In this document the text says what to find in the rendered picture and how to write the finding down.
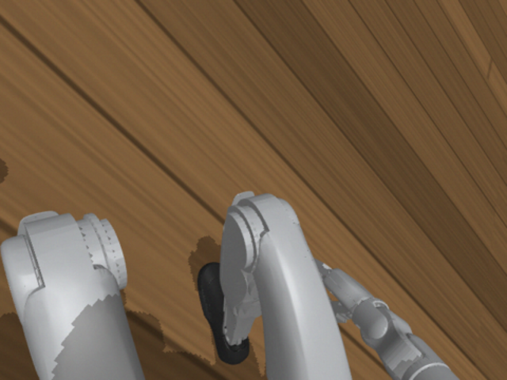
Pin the right robot hand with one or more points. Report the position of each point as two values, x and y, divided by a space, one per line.
346 289

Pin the right robot arm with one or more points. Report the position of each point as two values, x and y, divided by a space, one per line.
404 355

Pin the right robot foot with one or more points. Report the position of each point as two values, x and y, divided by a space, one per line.
212 299

